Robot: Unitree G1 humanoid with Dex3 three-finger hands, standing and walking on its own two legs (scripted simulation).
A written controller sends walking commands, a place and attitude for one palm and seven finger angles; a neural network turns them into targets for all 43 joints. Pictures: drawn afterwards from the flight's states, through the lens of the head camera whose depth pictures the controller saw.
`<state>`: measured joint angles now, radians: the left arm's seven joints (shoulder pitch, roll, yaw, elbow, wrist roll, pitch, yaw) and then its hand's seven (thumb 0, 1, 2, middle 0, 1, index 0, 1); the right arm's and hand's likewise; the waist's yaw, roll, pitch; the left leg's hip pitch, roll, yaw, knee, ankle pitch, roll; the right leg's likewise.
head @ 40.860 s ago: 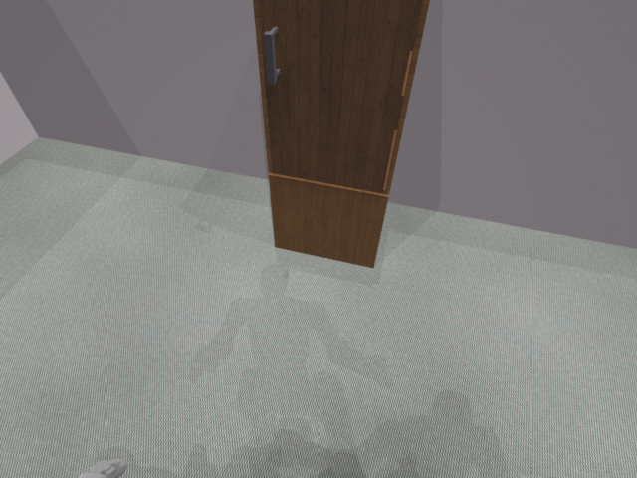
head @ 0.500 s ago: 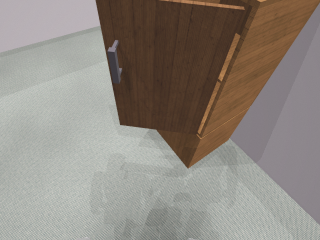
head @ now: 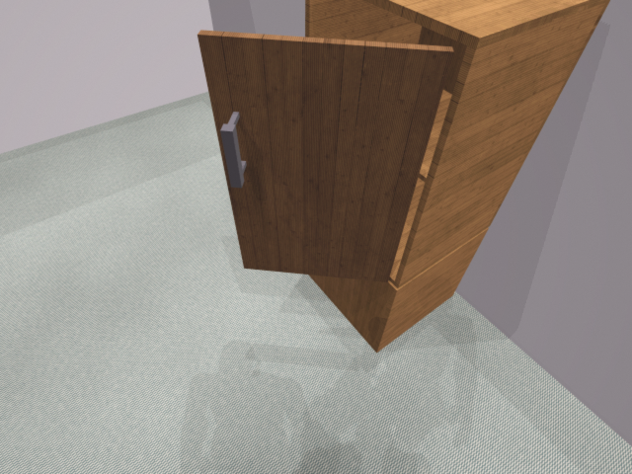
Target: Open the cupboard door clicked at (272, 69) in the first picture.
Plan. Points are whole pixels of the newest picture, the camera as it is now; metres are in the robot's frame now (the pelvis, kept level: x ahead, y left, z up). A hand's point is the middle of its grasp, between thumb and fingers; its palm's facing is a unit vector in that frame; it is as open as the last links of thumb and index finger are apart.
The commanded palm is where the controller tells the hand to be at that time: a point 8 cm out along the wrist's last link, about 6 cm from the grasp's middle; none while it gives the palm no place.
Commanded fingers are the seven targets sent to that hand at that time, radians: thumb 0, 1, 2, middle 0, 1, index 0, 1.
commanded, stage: come to a stop and stand still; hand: left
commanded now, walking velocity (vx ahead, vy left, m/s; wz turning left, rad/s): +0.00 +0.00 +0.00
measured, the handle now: (236, 150) +0.62 +0.19 +0.06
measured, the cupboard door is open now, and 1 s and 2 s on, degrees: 48 48 48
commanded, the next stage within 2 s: look again from close up in 0.16 s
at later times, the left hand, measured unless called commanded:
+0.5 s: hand out of the picture +0.01 +0.18 -0.18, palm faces +0.01 -0.98 -0.22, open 7.3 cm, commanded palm none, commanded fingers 0.00 0.90 0.90 -0.20 -0.30 -0.20 -0.30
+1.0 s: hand out of the picture +0.02 +0.17 -0.18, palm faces +0.00 -0.98 -0.21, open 7.4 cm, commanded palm none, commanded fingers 0.00 0.90 0.90 -0.20 -0.30 -0.20 -0.30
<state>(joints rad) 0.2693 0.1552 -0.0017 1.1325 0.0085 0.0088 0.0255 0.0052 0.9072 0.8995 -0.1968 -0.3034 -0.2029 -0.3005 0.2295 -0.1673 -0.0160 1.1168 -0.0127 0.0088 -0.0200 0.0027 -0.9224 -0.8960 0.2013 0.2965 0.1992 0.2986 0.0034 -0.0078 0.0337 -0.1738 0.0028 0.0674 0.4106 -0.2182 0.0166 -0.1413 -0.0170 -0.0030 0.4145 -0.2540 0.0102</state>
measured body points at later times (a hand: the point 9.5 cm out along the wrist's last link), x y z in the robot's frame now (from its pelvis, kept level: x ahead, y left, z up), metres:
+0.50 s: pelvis +0.00 +0.01 -0.01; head +0.01 -0.01 +0.44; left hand +0.01 +0.23 -0.16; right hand +0.00 -0.21 -0.18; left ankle +0.00 +0.11 -0.74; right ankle -0.02 -0.13 -0.74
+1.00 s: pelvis +0.01 -0.01 -0.01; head +0.02 +0.00 +0.44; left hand +0.02 +0.23 -0.17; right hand +0.04 -0.25 -0.16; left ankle +0.00 +0.11 -0.74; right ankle -0.02 -0.13 -0.74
